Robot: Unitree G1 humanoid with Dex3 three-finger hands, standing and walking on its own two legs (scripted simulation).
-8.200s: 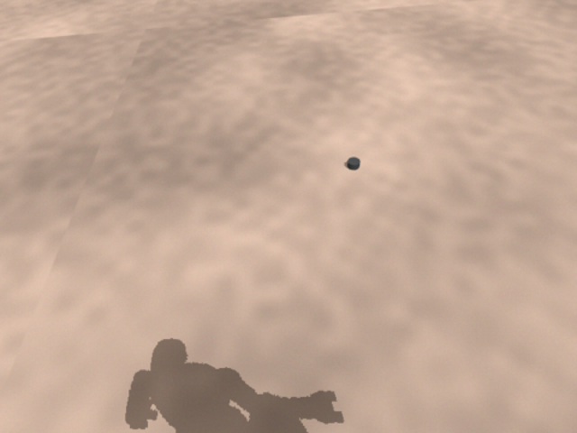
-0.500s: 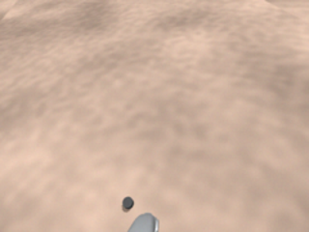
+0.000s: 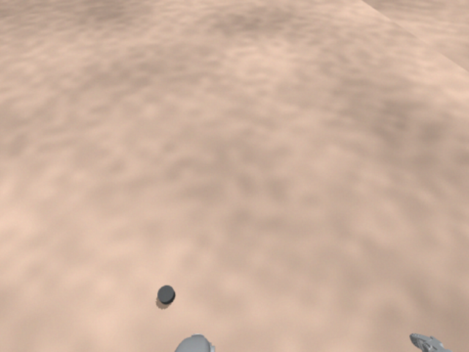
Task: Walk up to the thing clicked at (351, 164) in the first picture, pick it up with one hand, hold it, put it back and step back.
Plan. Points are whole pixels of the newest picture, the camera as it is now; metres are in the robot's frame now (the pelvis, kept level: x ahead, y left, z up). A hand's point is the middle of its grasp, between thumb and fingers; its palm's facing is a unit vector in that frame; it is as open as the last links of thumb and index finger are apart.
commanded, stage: walk up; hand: left
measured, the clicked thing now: (166, 294) +0.42 +0.32 -0.72
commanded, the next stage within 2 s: none
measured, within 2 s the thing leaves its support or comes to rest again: neither
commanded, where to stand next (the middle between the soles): +0.11 +0.01 m, yaw +4 degrees
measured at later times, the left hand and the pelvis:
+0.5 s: hand out of the picture +0.07 +0.27 -0.13, palm faces +0.08 -0.89 -0.45, open 7.4 cm; pelvis +0.05 +0.00 +0.01, yaw +5 degrees
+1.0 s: hand out of the picture +0.04 +0.29 -0.11, palm faces +0.06 -0.91 -0.41, open 7.4 cm; pelvis -0.01 +0.01 +0.01, yaw +7 degrees
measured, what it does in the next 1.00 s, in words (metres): steps on the spot: left foot, then right foot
